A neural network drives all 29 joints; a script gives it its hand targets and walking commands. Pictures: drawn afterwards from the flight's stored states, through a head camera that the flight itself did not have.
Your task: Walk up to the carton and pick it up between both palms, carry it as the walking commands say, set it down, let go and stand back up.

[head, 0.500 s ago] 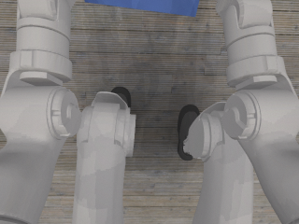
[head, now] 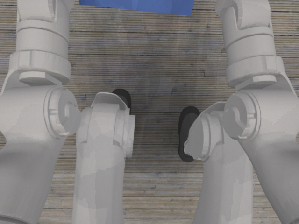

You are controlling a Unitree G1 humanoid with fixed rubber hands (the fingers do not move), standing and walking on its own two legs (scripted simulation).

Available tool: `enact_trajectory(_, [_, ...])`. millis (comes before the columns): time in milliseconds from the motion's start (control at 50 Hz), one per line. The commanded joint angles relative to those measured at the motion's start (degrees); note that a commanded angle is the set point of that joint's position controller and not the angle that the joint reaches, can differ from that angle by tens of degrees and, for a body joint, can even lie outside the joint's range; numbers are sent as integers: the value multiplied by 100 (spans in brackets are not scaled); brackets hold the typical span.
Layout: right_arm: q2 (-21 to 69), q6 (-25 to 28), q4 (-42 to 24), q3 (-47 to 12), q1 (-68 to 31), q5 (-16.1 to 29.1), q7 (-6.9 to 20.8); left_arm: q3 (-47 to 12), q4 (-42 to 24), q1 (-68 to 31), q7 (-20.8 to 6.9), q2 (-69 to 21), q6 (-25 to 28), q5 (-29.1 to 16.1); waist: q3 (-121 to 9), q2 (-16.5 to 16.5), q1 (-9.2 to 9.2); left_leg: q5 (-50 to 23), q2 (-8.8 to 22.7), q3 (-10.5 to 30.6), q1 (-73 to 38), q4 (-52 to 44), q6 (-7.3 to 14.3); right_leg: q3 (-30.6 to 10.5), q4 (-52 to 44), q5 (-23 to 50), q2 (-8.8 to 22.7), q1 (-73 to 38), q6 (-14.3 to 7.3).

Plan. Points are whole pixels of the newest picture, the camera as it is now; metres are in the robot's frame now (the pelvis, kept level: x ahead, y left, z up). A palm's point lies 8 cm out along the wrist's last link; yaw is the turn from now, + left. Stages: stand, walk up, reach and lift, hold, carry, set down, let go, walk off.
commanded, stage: set down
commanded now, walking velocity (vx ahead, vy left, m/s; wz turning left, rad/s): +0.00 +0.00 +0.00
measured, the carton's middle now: out of the picture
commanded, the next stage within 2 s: none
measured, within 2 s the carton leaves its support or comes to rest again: rests again in 1.18 s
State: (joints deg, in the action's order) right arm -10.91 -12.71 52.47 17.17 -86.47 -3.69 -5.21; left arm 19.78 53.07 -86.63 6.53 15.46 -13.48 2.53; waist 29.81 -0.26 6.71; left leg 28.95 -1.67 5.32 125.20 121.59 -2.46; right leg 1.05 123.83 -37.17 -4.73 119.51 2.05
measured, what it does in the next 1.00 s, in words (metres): stands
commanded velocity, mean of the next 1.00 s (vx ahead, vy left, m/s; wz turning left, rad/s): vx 0.00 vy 0.00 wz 0.00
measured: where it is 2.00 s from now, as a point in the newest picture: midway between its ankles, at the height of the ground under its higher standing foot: (153, 135)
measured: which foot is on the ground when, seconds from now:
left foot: down 0.00-1.00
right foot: down 0.00-1.00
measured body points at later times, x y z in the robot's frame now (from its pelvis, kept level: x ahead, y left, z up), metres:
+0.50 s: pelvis +0.01 +0.00 +0.00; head +0.39 +0.05 +0.21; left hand +0.54 +0.25 -0.19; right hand +0.58 -0.05 -0.20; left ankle +0.13 +0.13 -0.36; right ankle +0.10 -0.12 -0.36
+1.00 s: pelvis +0.01 +0.00 +0.00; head +0.39 +0.05 +0.21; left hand +0.54 +0.25 -0.20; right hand +0.58 -0.05 -0.20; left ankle +0.13 +0.13 -0.36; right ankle +0.10 -0.12 -0.36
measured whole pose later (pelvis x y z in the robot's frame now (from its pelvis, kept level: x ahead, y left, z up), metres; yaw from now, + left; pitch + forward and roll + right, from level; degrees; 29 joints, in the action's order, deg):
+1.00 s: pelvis +0.01 +0.00 +0.00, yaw +0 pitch +33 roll -4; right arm -11.0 -7.1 55.9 17.2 -86.7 -3.7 -2.9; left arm 22.9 56.1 -85.3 1.9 16.5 -8.4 2.5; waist 29.8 0.3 6.7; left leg 30.7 -1.6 5.3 125.5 123.3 -2.5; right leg 1.0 125.4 -39.0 -4.8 119.5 2.1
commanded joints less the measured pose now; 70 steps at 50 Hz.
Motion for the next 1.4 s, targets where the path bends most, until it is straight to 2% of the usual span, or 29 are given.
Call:
enact_trajectory(0, [4796, 160, -94, -1797, -2500, 283, 1328, -2034, 307, -2383, -2296, -5018, 93, -648, -6635, -184, -332, -1488, -313, -907, -2599, -411, 134, 180, -874, 1504, -376, -1788, -167])
enact_trajectory(160, [4740, 149, 56, -1749, -2255, 214, 1393, -1934, 450, -2152, -2316, -4986, 107, -521, -6341, -100, -315, -1397, -319, -906, -2445, -423, 142, 173, -822, 1462, -372, -1604, -146])
enact_trajectory(220, [4726, 138, 242, -1629, -2068, 95, 1364, -1897, 560, -2117, -2340, -4954, 108, -520, -6186, -195, -462, -1231, -318, -884, -2188, -389, 147, 170, -835, 1451, -365, -1645, -156])
enact_trajectory(320, [4638, 139, 309, -1640, -1942, 50, 1397, -1843, 691, -1941, -2334, -4866, 97, -459, -5938, -204, -400, -1209, -325, -855, -2233, -466, 144, 182, -806, 1408, -360, -1561, -155])
enact_trajectory(440, [4574, 149, 297, -1575, -1732, -69, 1372, -1731, 582, -1980, -2324, -4794, 145, -459, -5931, -246, -525, -1242, -323, -873, -2146, -383, 127, 140, -811, 1525, -354, -1714, -139])
enact_trajectory(540, [4488, 191, 223, -1614, -1767, -73, 1353, -1670, 704, -1874, -2293, -4692, 146, -391, -5902, -229, -405, -1276, -296, -873, -2148, -331, 112, 85, -792, 1572, -346, -1721, -151])
enact_trajectory(580, [4422, 198, 303, -1555, -1702, -102, 1352, -1694, 710, -1832, -2271, -4710, 158, -370, -5876, -78, -495, -1292, -303, -890, -2255, -361, 77, 110, -822, 1520, -361, -1650, -138])
enact_trajectory(640, [4400, 209, 231, -1560, -1677, -137, 1353, -1607, 724, -1754, -2251, -4649, 167, -307, -5874, -169, -445, -1303, -309, -889, -2286, -378, 79, 145, -815, 1539, -368, -1715, -114])
enact_trajectory(680, [4323, 199, 328, -1478, -1608, -188, 1339, -1556, 678, -1832, -2243, -4631, 190, -308, -5848, -181, -524, -1192, -312, -854, -2254, -391, 105, 156, -811, 1443, -357, -1665, -113])
enact_trajectory(720, [4243, 230, 281, -1480, -1704, -152, 1316, -1518, 772, -1777, -2212, -4531, 188, -248, -5862, -95, -441, -1326, -294, -886, -2402, -361, 76, 136, -818, 1506, -365, -1629, -107])
enact_trajectory(780, [3961, 295, 331, -1438, -1588, -153, 1245, -1524, 721, -1703, -2094, -4279, 271, -260, -5911, -140, -440, -1368, -296, -848, -2494, -361, 53, 206, -725, 1515, -363, -1633, -101])
enact_trajectory(800, [3738, 309, 391, -1343, -1612, -178, 1210, -1540, 746, -1750, -2064, -4229, 264, -298, -5860, -18, -573, -1335, -280, -872, -2520, -332, 13, 202, -763, 1459, -348, -1629, -105])
enact_trajectory(820, [3682, 345, 347, -1301, -1613, -189, 1175, -1517, 655, -1726, -2012, -4073, 307, -251, -5934, 5, -464, -1447, -290, -857, -2617, -354, -6, 194, -749, 1548, -348, -1687, -94])
enact_trajectory(840, [3356, 354, 513, -1204, -1407, -213, 1119, -1446, 708, -1631, -1954, -3810, 326, -255, -5831, -22, -565, -1393, -266, -845, -2623, -378, -49, 248, -736, 1520, -332, -1675, -82])
enact_trajectory(920, [2531, 515, 474, -1006, -1367, -241, 895, -1091, 822, -1411, -1690, -3061, 443, -139, -5956, 3, -466, -1483, -254, -827, -2841, -391, -120, 225, -733, 1528, -294, -1852, -52])
enact_trajectory(940, [2261, 539, 532, -985, -1270, -244, 827, -958, 866, -1249, -1588, -2644, 498, -98, -5931, -72, -387, -1498, -209, -845, -2909, -410, -119, 222, -725, 1513, -256, -1911, -1])
enact_trajectory(960, [1838, 597, 449, -849, -1294, -272, 715, -868, 863, -1279, -1496, -2416, 534, -141, -6031, -59, -531, -1470, -222, -842, -2906, -363, -147, 213, -768, 1520, -255, -2004, -24])
enact_trajectory(980, [1325, 630, 444, -732, -1200, -290, 580, -687, 762, -1134, -1349, -1894, 601, -52, -6121, -130, -453, -1548, -210, -804, -3038, -416, -156, 230, -717, 1586, -236, -2052, 13])
enact_trajectory(1020, [172, 742, 481, -520, -1103, -241, 292, -426, 924, -924, -1036, -930, 694, -71, -6297, -8, -498, -1601, -182, -794, -3268, -430, -203, 251, -694, 1537, -200, -2122, 40])
enact_trajectory(1040, [-457, 785, 462, -488, -1091, -152, 122, -266, 974, -806, -829, -176, 789, -14, -6432, 32, -372, -1765, -191, -821, -3419, -426, -215, 237, -712, 1603, -189, -2122, 45])
enact_trajectory(1080, [-1344, 854, 389, -479, -1088, -7, -184, -176, 879, -848, -480, 820, 919, -148, -6873, 116, -360, -1960, -165, -807, -3618, -399, -222, 212, -666, 1782, -171, -2344, 49])
enact_trajectory(1140, [-1397, 950, 111, -769, -1540, 366, -324, -578, 418, -1249, -244, 1040, 1104, -577, -7548, 150, -282, -2507, -148, -778, -4061, -348, -186, 232, -643, 2117, -151, -2332, 34])
enact_trajectory(1160, [-1420, 987, -22, -953, -1712, 535, -344, -686, 387, -1369, -204, 1101, 1153, -805, -7670, -9, -283, -2617, -104, -759, -3947, -266, -145, 184, -614, 2281, -105, -2422, 53])
enact_trajectory(1220, [-1437, 1014, -196, -1238, -1973, 873, -367, -691, 342, -1518, -101, 1520, 1254, -989, -7943, -280, -2, -2835, -30, -746, -3940, -218, 1, 144, -555, 2466, -50, -2477, 96])
enact_trajectory(1260, [-1284, 972, 80, -1412, -1868, 1057, -334, -672, 553, -1403, -68, 1687, 1279, -1032, -7787, -364, 202, -2800, 4, -811, -3762, -183, 27, 64, -563, 2429, -17, -2475, 103])
enact_trajectory(1320, [-1314, 960, 30, -1493, -1996, 1238, -342, -712, 508, -1439, -62, 1731, 1284, -1084, -8022, -427, 199, -2663, 16, -845, -3527, -239, 86, 35, -596, 2512, -8, -2702, 99])
enact_trajectory(1340, [-1379, 945, -159, -1499, -1982, 1279, -382, -597, 57, -1543, -41, 1919, 1301, -1083, -8505, -373, 248, -2732, 16, -919, -3600, -209, 77, -13, -607, 2673, -10, -3016, 86])
enact_trajectory(1360, [-1468, 924, -173, -1402, -2026, 1306, -399, -690, 72, -1597, -21, 1996, 1281, -1110, -8614, -369, 121, -2764, 41, -898, -3754, -243, 99, 87, -579, 2667, -17, -2933, 111])
enact_trajectory(1380, [-1506, 898, -379, -1443, -2046, 1350, -424, -579, -192, -1602, -18, 2174, 1276, -1106, -8935, -421, 232, -2829, 23, -932, -3887, -236, 113, 57, -607, 2719, -23, -3143, 123])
